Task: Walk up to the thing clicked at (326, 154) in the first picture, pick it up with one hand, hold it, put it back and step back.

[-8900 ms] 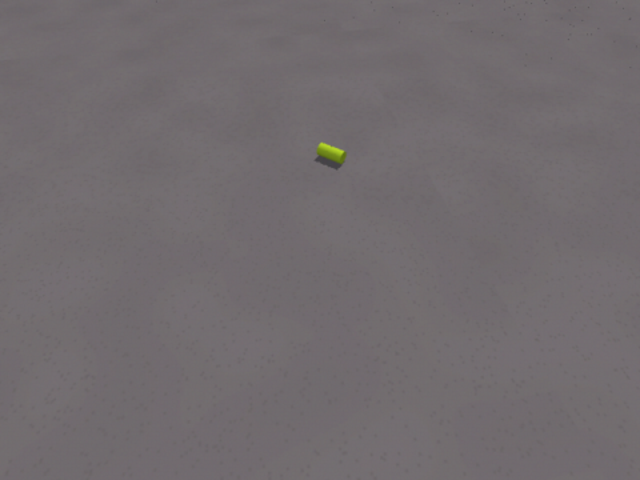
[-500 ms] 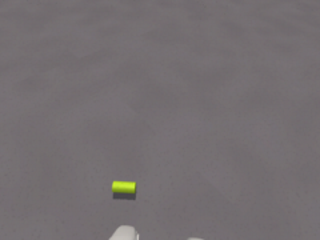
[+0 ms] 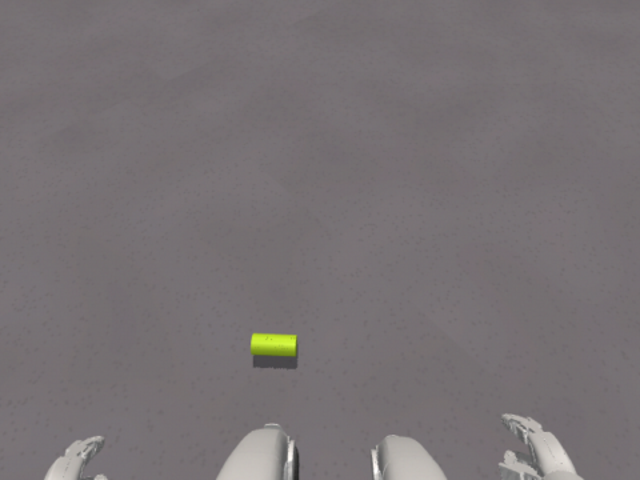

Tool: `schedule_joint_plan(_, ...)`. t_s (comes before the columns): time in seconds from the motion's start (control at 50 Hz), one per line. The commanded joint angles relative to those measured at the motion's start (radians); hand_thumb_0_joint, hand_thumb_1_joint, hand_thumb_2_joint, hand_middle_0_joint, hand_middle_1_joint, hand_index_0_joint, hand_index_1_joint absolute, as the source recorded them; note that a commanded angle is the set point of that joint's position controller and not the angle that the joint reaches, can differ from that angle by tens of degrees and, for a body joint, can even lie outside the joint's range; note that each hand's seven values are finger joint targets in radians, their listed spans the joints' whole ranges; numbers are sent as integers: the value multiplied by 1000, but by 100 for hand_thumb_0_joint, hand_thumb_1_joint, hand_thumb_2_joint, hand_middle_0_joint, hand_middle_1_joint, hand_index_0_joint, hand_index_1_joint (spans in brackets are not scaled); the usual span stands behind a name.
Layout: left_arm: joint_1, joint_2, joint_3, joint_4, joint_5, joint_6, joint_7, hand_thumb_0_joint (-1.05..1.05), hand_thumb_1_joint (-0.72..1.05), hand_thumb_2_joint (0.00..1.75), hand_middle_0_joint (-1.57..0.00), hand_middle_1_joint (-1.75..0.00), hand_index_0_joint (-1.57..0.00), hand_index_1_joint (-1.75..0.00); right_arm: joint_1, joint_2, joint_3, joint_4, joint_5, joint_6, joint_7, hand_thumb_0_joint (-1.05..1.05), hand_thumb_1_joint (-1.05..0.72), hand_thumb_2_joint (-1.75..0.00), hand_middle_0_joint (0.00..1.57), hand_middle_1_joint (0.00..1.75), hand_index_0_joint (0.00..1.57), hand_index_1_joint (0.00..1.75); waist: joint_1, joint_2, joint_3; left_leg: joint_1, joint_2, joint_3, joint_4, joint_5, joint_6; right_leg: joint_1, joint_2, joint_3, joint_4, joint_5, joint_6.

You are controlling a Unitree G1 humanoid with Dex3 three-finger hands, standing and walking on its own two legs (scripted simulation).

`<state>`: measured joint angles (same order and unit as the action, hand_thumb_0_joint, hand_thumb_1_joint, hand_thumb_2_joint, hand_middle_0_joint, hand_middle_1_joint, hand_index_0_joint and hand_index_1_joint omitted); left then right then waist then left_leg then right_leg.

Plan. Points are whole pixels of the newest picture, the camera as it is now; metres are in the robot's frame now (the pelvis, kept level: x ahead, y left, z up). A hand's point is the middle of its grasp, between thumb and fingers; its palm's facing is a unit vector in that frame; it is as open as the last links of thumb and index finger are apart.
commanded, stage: walk up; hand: left
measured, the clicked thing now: (274, 344) +0.50 +0.16 -0.71
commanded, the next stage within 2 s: none
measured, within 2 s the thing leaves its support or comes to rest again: neither
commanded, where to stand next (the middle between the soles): +0.12 -0.01 m, yaw +0 degrees
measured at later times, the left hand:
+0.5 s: hand out of the picture +0.07 +0.24 -0.13, palm faces -0.04 -0.94 -0.33, open 7.4 cm
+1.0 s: hand (121, 457) +0.15 +0.28 -0.13, palm faces -0.03 -0.94 -0.35, open 7.4 cm
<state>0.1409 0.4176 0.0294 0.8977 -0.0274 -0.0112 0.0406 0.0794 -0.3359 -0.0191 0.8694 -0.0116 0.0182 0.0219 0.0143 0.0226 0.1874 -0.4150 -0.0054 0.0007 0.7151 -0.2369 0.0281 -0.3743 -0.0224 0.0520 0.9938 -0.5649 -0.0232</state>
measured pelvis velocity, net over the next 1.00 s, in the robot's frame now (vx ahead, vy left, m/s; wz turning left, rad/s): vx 0.08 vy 0.01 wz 0.00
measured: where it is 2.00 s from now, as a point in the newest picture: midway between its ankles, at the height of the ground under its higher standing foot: outside the picture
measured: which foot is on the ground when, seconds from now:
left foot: down 0.00-1.00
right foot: up 0.00-0.08, down 0.10-0.92, up 0.94-1.00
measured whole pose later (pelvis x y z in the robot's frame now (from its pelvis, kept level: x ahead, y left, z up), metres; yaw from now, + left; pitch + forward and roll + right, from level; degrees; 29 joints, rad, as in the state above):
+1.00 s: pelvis +0.08 +0.01 +0.03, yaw +0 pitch -2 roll +0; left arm 0.17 0.40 0.03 1.04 0.00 0.01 -0.01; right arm 0.22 -0.39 -0.05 1.01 -0.02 -0.09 0.01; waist -0.01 -0.03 0.09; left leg -0.19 0.00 0.03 0.52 -0.29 0.03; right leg -0.28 0.00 0.05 0.92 -0.51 -0.02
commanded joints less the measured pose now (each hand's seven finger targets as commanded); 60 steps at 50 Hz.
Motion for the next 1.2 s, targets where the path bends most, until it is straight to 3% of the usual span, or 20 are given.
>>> schedule_joint_plan(0.0,152,186,69,22,27,-17,2,0,90,90,-20,-30,-20,-30,17,-308,-100,-62,-20,-9,-17,0,-90,-90,20,30,20,30,-23,154,-205,95,229,-316,-307,-113,178,16,13,-68,-115,13,4)
schedule_joint_plan(0.08,221,171,82,62,53,-25,-10,0,90,90,-20,-30,-20,-30,-18,-261,-80,-53,-5,-1,-18,0,-90,-90,20,30,20,30,33,63,-200,-114,199,-256,-260,-357,85,262,16,-37,-431,145,-32)
schedule_joint_plan(0.12,112,275,101,16,69,-31,-16,0,90,90,-20,-30,-20,-30,-55,-211,-71,-46,3,-7,-18,0,-90,-90,20,30,20,30,35,-208,-125,-82,-10,-67,67,-287,-16,-10,-285,457,-720,-308,-176)
schedule_joint_plan(0.14,-4,281,95,-23,69,-36,-17,0,90,90,-20,-30,-20,-30,-50,-242,-83,-26,-1,-11,-21,0,-90,-90,20,30,20,30,0,-156,-70,29,19,-112,146,-225,-20,-152,-322,465,-722,-270,-201)
schedule_joint_plan(0.22,-70,182,56,-6,54,-42,-25,0,90,90,-20,-30,-20,-30,87,-207,-67,60,8,-50,-11,0,-90,-90,20,30,20,30,-68,-110,-177,297,24,-63,-152,-8,4,-93,-135,112,-548,184,-66)
schedule_joint_plan(0.26,17,128,41,12,46,-29,-40,0,90,90,-20,-30,-20,-30,34,-266,-68,42,-10,-74,-20,0,-90,-90,20,30,20,30,-16,11,-199,288,175,-344,-330,-185,65,-91,-31,35,-409,172,-7)
schedule_joint_plan(0.28,53,152,49,44,42,-24,-38,0,90,90,-20,-30,-20,-30,11,-290,-67,43,-3,-73,-19,0,-90,-90,20,30,20,30,12,20,-198,169,235,-421,-365,-304,112,27,-20,2,-391,98,-1)
schedule_joint_plan(0.4,11,182,53,77,38,-34,-43,0,90,90,-20,-30,-20,-30,5,-254,-44,100,-3,-63,-12,0,-90,-90,20,30,20,30,-4,42,-133,95,68,-163,-302,-196,2,112,-88,119,-625,39,-66)
schedule_joint_plan(0.64,-84,161,37,129,25,-28,-36,0,90,90,-20,-30,-20,-30,16,-237,-30,170,11,-76,-29,0,-90,-90,20,30,20,30,-15,-42,-231,239,102,-128,-293,318,4,267,-93,28,-644,517,-21)
schedule_joint_plan(0.66,-83,157,36,134,22,-26,-36,0,90,90,-20,-30,-20,-30,9,-235,-28,170,11,-75,-29,0,-90,-90,20,30,20,30,-11,-31,-227,249,102,-130,-301,327,1,260,-91,22,-646,515,-17)
schedule_joint_plan(0.72,-4,216,66,119,47,-27,-57,0,90,90,-20,-30,-20,-30,42,-280,-65,134,-11,-72,-7,0,-90,-90,20,30,20,30,13,-88,-168,41,48,-99,-225,-321,46,291,-125,133,-659,-130,-106)
schedule_joint_plan(0.76,26,245,76,107,48,-28,-57,0,90,90,-20,-30,-20,-30,-10,-257,-66,101,-16,-72,1,0,-90,-90,20,30,20,30,38,-150,-12,-134,14,3,-107,-175,12,294,-238,265,-792,-207,-161)
schedule_joint_plan(0.8,15,255,79,81,52,-38,-58,0,90,90,-20,-30,-20,-30,9,-248,-67,91,-15,-89,2,0,-90,-90,20,30,20,30,28,-157,13,-134,53,2,-114,-127,4,315,-284,256,-758,138,-199)
schedule_joint_plan(0.86,-70,177,49,41,36,-27,-61,0,90,90,-20,-30,-20,-30,168,-242,-77,135,-20,-119,-11,0,-90,-90,20,30,20,30,-76,-91,-153,314,26,-26,-347,67,20,146,-127,-9,-425,619,-81)
schedule_joint_plan(0.88,-87,129,41,13,27,-26,-59,0,90,90,-20,-30,-20,-30,255,-341,-107,142,-29,-123,-20,0,-90,-90,20,30,20,30,-107,106,-213,495,208,-314,-378,205,97,-49,4,-107,-149,483,-4)
schedule_joint_plan(0.9,-83,142,47,8,27,-23,-47,0,90,90,-20,-30,-20,-30,297,-411,-126,137,-13,-123,-22,0,-90,-90,20,30,20,30,-118,180,-215,622,365,-507,-383,469,217,-217,68,-49,-48,14,5)
schedule_joint_plan(0.92,-88,167,46,18,30,-21,-36,0,90,90,-20,-30,-20,-30,306,-378,-120,134,-4,-120,-27,0,-90,-90,20,30,20,30,-103,56,-210,587,383,-475,-338,670,260,-212,28,44,50,-32,0)
schedule_joint_plan(1.0,16,148,39,42,8,5,-40,0,90,90,-20,-30,-20,-30,131,-286,-79,63,4,-117,-59,0,-90,-90,20,30,20,30,-5,70,-174,404,282,-179,-302,786,155,-89,-13,80,-28,96,-1)
schedule_joint_plan(1.08,-7,122,37,28,2,20,-24,0,90,90,-20,-30,-20,-30,70,-284,-73,40,10,-50,-70,0,-90,-90,20,30,20,30,-20,191,-151,302,213,-61,-236,909,133,15,24,-51,-234,231,25)
schedule_joint_plan(1.18,32,166,60,30,25,20,-20,0,90,90,-20,-30,-20,-30,52,-265,-77,-5,38,2,-61,0,-90,-90,20,30,20,30,1,74,-250,207,116,-39,-28,550,66,207,13,-92,-496,604,-13)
